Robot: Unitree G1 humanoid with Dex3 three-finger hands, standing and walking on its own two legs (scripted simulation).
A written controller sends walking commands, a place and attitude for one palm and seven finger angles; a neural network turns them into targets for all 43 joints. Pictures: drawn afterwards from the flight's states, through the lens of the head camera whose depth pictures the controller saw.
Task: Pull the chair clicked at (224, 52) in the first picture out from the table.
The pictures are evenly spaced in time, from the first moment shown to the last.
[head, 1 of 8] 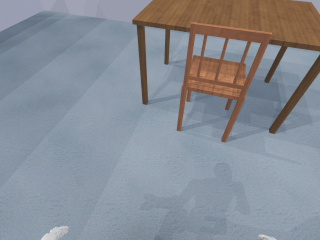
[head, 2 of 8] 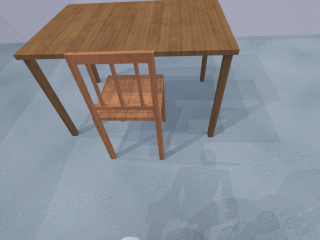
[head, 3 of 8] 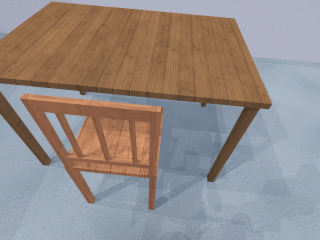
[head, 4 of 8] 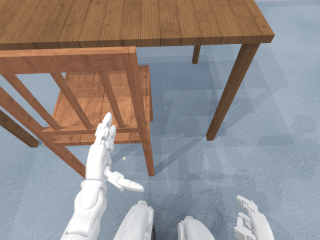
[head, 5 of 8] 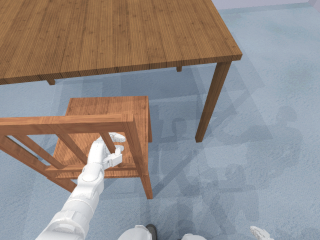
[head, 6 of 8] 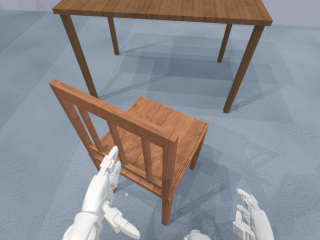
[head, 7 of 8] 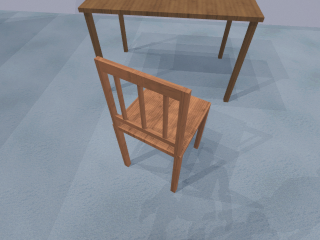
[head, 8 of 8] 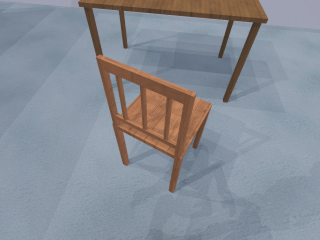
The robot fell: no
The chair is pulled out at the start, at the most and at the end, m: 0.00 0.61 0.61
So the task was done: yes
